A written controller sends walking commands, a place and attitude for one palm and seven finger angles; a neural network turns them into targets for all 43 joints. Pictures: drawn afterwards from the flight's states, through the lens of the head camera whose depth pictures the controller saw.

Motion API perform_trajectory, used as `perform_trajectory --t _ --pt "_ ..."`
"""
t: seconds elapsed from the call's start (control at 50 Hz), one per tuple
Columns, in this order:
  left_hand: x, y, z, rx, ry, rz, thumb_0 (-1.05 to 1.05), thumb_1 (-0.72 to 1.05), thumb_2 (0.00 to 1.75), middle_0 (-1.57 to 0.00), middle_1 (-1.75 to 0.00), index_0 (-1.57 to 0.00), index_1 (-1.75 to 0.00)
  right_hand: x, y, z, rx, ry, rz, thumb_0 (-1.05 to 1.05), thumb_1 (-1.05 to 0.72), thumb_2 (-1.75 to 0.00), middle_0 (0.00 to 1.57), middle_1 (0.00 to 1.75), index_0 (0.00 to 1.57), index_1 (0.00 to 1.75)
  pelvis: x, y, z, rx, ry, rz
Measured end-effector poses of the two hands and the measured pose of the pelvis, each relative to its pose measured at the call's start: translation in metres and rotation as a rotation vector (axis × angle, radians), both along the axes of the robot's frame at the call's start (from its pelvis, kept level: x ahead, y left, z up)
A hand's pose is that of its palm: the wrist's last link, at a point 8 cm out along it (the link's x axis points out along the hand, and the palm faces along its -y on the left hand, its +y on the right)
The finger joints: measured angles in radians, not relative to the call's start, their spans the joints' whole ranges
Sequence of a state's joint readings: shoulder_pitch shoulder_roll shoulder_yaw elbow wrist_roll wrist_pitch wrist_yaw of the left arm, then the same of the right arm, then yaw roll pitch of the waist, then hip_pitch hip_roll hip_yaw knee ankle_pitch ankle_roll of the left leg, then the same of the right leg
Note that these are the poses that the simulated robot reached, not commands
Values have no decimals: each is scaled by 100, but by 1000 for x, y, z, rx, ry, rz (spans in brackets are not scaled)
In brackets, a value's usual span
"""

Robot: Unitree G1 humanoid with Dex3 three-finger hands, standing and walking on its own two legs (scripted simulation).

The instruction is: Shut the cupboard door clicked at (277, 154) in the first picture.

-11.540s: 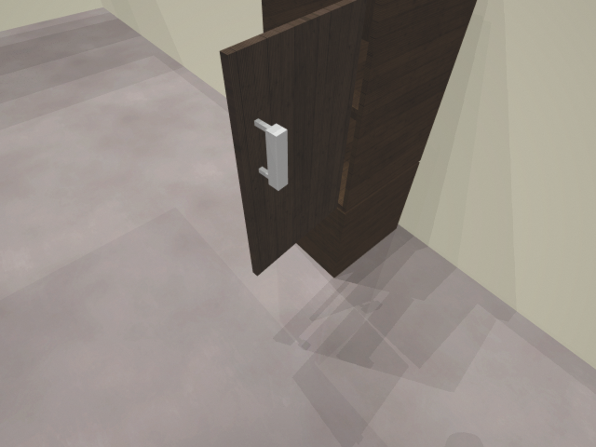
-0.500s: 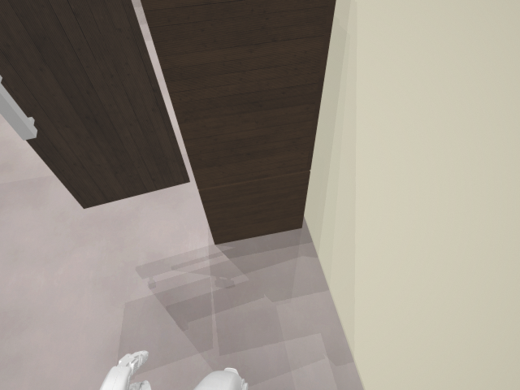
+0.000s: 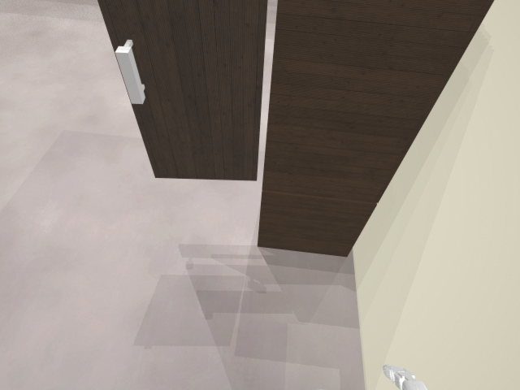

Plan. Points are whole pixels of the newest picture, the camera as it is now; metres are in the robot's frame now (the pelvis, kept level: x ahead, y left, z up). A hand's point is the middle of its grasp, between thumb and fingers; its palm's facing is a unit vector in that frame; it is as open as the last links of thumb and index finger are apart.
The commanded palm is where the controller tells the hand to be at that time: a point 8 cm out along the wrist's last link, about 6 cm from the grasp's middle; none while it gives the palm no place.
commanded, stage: take the last steps up to it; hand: left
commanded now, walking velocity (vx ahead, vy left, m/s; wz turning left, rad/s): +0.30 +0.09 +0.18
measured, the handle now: (133, 71) +0.72 +0.37 +0.06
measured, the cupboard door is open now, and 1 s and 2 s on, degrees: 96 96 96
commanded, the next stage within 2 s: come to a stop and stand still in 0.68 s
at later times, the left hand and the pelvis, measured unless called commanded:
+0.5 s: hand out of the picture +0.01 +0.18 -0.18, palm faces +0.23 -0.96 -0.14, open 7.4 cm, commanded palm none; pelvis +0.11 +0.04 -0.01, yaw +7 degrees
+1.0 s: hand (154, 289) +0.30 +0.24 -0.16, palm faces +0.10 -0.97 -0.21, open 7.3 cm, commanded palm none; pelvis +0.23 +0.06 +0.00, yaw +4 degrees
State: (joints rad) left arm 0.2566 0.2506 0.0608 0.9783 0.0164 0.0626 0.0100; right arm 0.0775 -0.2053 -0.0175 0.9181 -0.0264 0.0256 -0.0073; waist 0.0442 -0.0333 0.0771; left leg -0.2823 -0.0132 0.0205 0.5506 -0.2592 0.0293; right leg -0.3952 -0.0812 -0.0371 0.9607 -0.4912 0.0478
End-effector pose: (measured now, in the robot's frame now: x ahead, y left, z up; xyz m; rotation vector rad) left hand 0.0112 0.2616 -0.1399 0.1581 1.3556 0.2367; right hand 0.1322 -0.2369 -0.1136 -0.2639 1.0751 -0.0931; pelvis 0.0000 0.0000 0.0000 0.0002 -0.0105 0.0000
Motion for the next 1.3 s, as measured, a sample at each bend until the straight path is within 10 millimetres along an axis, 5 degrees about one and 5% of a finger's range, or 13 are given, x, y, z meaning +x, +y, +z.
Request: perform_trajectory --t 0.16,0.26,0.38,0.5,0.58,0.68,0.78,0.86,0.98,1.08,1.3 --pt "15 -30 7 4 -107 16 1 91 90 -20 -30 -20 -30 -26 -2 -32 90 118 -8 1 -91 -90 21 30 21 30 16 -16 -7 13 -3 55" --pt "-1 -49 18 -39 -39 77 0 91 90 -20 -30 -20 -30 -27 -5 -23 91 210 -15 1 -91 -90 20 30 21 30 39 -11 9 18 8 79" --pt "-12 -55 17 -101 82 131 1 90 90 -20 -30 -20 -30 2 6 -13 64 246 2 1 -91 -90 20 30 20 30 72 6 15 31 28 117" --pt "-9 -28 -9 -144 185 193 1 90 90 -20 -30 -20 -30 63 45 -25 24 185 60 1 -91 -90 20 30 20 30 112 44 -7 1 22 128" --pt "30 1 -18 -124 189 142 1 91 90 -20 -30 -20 -30 81 68 -24 26 129 19 1 -91 -90 20 30 20 30 128 56 -9 16 6 100" --pt "125 31 -4 -73 10 75 1 91 90 -20 -30 -20 -30 77 76 -20 35 165 -28 0 -94 -90 20 30 21 30 152 64 2 24 3 82" --pt "213 43 13 -18 -157 13 1 92 90 -20 -30 -19 -30 68 79 -30 77 257 -59 1 -93 -90 20 30 21 30 180 64 3 36 -3 80" --pt "258 40 15 13 -228 -15 0 92 90 -20 -30 -19 -30 71 77 -45 105 325 -83 1 -92 -90 20 30 20 30 206 58 -5 41 -9 80" --pt "276 28 13 -25 -170 -22 0 92 90 -20 -30 -20 -30 98 83 -34 95 341 -119 1 -92 -90 20 30 20 30 231 62 4 22 2 80" --pt "279 39 3 -35 -130 6 -1 93 90 -20 -30 -20 -30 120 89 -31 67 311 -120 1 -91 -90 20 30 20 30 242 71 2 11 -6 65" --pt "251 51 1 -12 -39 14 0 91 90 -20 -30 -20 -30 153 80 -29 39 238 -104 1 -92 -90 20 30 20 30 240 70 0 8 4 51"
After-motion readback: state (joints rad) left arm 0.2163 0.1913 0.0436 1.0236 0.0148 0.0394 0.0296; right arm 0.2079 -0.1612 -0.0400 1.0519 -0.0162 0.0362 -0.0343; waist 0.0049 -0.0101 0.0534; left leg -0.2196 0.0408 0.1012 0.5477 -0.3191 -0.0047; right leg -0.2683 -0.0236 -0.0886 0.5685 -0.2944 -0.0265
